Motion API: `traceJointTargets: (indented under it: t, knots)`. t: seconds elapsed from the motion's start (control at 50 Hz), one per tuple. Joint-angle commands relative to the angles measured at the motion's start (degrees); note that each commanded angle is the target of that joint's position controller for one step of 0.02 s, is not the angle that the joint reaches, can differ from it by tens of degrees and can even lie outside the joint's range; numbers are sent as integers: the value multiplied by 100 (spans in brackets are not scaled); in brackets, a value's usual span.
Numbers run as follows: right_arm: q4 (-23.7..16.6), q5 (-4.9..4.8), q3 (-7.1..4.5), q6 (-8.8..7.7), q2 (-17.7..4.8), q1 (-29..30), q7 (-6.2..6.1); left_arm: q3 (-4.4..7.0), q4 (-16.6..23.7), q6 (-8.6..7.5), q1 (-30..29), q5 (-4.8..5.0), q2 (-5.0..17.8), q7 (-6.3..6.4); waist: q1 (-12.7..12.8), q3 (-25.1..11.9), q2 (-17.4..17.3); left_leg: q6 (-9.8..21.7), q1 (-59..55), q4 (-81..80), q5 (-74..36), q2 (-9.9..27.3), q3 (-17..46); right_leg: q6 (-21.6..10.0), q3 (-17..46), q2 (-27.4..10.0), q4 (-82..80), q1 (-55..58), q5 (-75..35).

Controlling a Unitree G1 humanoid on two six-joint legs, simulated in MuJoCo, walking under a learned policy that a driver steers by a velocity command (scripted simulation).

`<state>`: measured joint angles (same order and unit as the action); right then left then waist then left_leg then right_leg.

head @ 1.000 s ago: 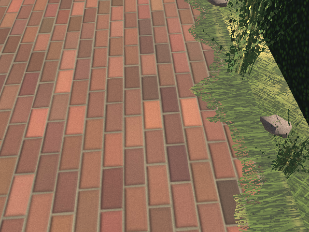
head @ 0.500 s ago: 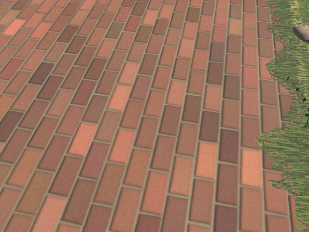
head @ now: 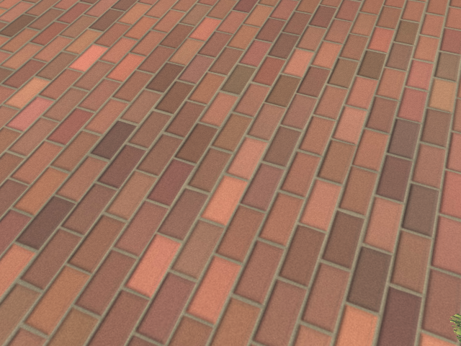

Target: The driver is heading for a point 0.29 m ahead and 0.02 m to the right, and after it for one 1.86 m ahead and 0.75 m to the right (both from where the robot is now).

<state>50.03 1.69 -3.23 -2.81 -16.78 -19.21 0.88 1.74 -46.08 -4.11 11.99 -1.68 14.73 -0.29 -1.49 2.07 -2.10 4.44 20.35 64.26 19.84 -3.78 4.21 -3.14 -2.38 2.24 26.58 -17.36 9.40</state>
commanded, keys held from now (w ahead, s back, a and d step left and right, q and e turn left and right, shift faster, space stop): w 0.08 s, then e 0.92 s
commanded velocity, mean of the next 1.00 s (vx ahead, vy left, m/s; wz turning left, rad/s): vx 0.16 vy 0.00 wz -0.36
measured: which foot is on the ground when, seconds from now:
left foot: up 0.00-0.30, down 0.32-0.76, up 0.78-1.00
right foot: down 0.00-0.32, up 0.34-0.74, down 0.76-1.00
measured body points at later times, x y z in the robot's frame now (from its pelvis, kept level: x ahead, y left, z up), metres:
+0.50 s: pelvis +0.17 +0.03 +0.00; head +0.21 +0.04 +0.45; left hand +0.25 +0.29 -0.15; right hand +0.28 -0.24 -0.11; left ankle +0.26 +0.10 -0.74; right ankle +0.11 -0.08 -0.66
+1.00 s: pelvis +0.16 -0.01 +0.01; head +0.17 -0.04 +0.45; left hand +0.38 +0.20 -0.09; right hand +0.12 -0.30 -0.13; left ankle +0.23 +0.12 -0.67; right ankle +0.14 -0.08 -0.74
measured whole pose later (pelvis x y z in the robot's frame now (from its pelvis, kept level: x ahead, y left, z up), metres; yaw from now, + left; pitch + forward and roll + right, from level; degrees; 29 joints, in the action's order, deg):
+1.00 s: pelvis +0.16 -0.01 +0.01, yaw -27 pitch +1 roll +2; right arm 45.4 1.4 -3.9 3.0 -16.6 -11.7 -0.8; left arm 3.7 -41.9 2.5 13.7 -0.4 15.6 0.0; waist 0.0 2.0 -1.9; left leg -2.3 28.9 57.3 20.2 0.4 0.8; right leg -4.3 4.1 4.2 24.9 -14.6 10.9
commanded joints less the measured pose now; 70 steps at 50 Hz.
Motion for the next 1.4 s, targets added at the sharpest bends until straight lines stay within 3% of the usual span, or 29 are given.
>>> traceJointTargets:
  t: [0.02,0.08,0.18,0.26,0.3,0.32,0.34,0.36,0.38,0.42,0.46,0.58,0.72,0.74,0.76,0.78,0.8,0.84,0.9,1.08,1.22,1.24,1.26,1.28,1.3,1.32,1.34,1.38,1.4]
  knots:
    - [-268,80,-20,40,-293,-276,84,127,-13,-169,536,70,524,-27,39,-215,798,-94,972,-28,-218,420,134,-775,1722,-1475,-1531,923,-757]
    - [-438,96,33,67,-218,263,123,154,-196,-231,782,118,597,-49,57,-62,713,-215,1474,-487,-633,625,-95,-886,1332,-1447,-1812,1016,-976]
    - [-671,18,254,-8,165,1203,92,115,-514,-146,1175,146,588,-41,226,-41,751,-495,688,-2331,-1476,441,-710,-683,567,-977,-1266,778,-4000]
    - [-653,-46,218,-47,-99,1274,-71,175,-577,-21,1265,146,760,12,250,-244,898,-389,195,-3045,-1612,211,-532,-516,958,-1033,-545,1141,-3961]
    - [-468,-19,159,-127,-259,737,-162,208,-510,31,1051,195,780,50,-34,-343,730,-249,-584,-3900,-2026,212,-427,-330,1172,-919,141,1066,-3371]
    - [-372,63,88,-209,-515,350,-220,190,-434,14,1056,248,665,50,-155,-622,383,-120,-1454,-4092,-3030,672,-130,-177,1087,-638,905,657,-2576]
    - [-424,160,-1,-244,-969,-162,-267,114,-166,-5,1241,310,318,78,-176,-1391,-555,252,-2772,-3618,-5736,2228,1018,-14,752,-208,2291,-253,94]
    - [-490,-44,-84,-93,-1082,-132,-220,100,-280,135,2054,386,135,169,-20,-2241,-1327,1109,-3273,-3532,-6812,3235,1890,9,339,327,3624,-856,3136]
    - [-608,-186,-31,11,-678,57,-203,227,-444,294,1913,187,595,206,-23,-1920,-503,1184,-2674,-3857,-5484,2934,1726,29,445,95,4143,-1077,2939]
    - [-747,-123,121,75,-178,856,-283,275,-314,436,1260,42,470,115,218,-737,-333,865,-1402,-4527,-3651,2288,874,191,450,-239,4115,-1238,2124]
    - [-729,-68,109,102,-202,1004,-355,297,-265,598,1185,-14,392,48,344,-435,-589,786,-639,-4811,-3310,1980,249,371,311,-277,4097,-906,1688]
    - [-678,1,32,108,-308,1007,-349,275,64,828,704,15,257,-57,344,-524,-559,851,-469,-4963,-1938,2016,-342,379,163,-397,3075,-778,1239]
    - [-628,-20,-164,301,-765,909,-250,244,473,793,364,74,363,-172,268,-608,-503,515,-406,-4417,-1055,2239,-637,55,-274,-233,1037,334,1198]
    - [-593,-24,-185,341,-757,828,-242,262,417,743,565,72,415,-160,351,-596,-281,241,-156,-4056,-903,2142,-828,-49,-206,-148,410,776,902]
    - [-526,0,-183,402,-596,575,-206,314,398,674,688,37,647,-121,358,-401,527,-196,237,-3169,-270,1788,-1234,-177,648,-550,-642,972,774]
    - [-862,-39,-56,456,-71,474,-184,493,638,642,528,14,1516,-60,179,-170,2279,-743,1633,-1792,1516,693,-1669,-772,3209,-2303,-1257,1116,-136]
    - [-984,29,-92,538,-357,1228,-261,577,559,658,847,-31,1608,16,635,92,1466,-711,1704,-847,1512,513,-709,-1283,3156,-2424,-1321,467,-690]
    - [-891,-115,-104,538,-319,1015,-221,447,604,674,210,39,1145,90,128,159,962,-626,1463,-581,423,613,-292,-990,2179,-1611,-1210,225,-330]
    - [-683,28,-183,481,-470,623,-164,367,794,631,-143,128,837,52,18,-369,874,-610,1277,-209,-35,457,-354,-894,1768,-1163,-928,703,-1308]
    - [-1042,-81,-90,505,-328,1090,-230,487,737,610,474,73,1095,48,396,-416,891,-656,1114,-1581,357,307,-153,-1139,2633,-1229,-684,1195,-1195]
    - [-1016,-167,-17,392,-263,464,-312,454,772,662,-39,90,1012,5,37,-601,894,-349,-781,-3636,-177,60,-324,-655,2860,-877,-291,464,-1582]
    - [-963,-119,-10,350,-278,297,-340,397,764,658,-84,133,877,38,-56,-612,722,-265,-1325,-4428,-719,276,-188,-386,2714,-705,-140,153,-954]
    - [-1044,-9,-18,304,-550,464,-371,272,766,631,152,133,484,59,145,-634,-197,-46,-1632,-5129,-488,1328,978,-49,2181,-233,500,-256,309]
    - [-1242,4,-27,292,-897,1008,-327,233,757,610,388,137,379,94,372,-419,-926,464,-1335,-5345,-1402,2341,2245,157,1270,719,871,-729,1744]
    - [-1145,29,24,274,-637,935,-277,295,621,647,292,25,679,122,220,-430,-771,928,-582,-5220,-1527,2453,2260,222,1267,368,1513,-53,2115]
    - [-1114,-23,168,237,-218,1221,-212,273,505,666,336,54,631,96,419,-262,-529,839,-387,-5255,-1432,2034,1846,266,1199,175,1457,238,1713]
    - [-1069,-46,203,227,-146,1400,-176,239,411,666,308,52,540,79,480,-100,-588,582,-317,-5160,-1407,1594,1402,317,988,101,1214,371,1353]
    - [-969,-81,77,244,-531,1206,-173,228,409,639,112,34,587,76,319,-93,-929,392,-925,-4735,-2258,1155,1171,382,655,186,857,152,1176]
    - [-901,-102,1,267,-717,954,-160,232,380,629,55,62,641,100,212,-174,-815,449,-1254,-4543,-2750,1172,1279,411,539,263,807,-3,1331]
Keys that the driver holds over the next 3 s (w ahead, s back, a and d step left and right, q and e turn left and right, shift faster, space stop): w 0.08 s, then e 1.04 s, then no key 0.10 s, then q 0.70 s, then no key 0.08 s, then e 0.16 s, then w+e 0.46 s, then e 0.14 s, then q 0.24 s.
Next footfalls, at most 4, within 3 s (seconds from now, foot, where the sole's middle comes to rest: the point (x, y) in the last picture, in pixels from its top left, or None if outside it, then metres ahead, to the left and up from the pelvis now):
0.32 left None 0.30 0.10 -0.77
0.76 right None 0.18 -0.10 -0.77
1.26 left None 0.26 0.07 -0.77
1.62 right None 0.12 -0.07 -0.77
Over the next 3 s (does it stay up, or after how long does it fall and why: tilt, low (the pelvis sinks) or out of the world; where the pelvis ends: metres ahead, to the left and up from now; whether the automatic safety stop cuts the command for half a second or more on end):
stays up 0.29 -0.12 0.01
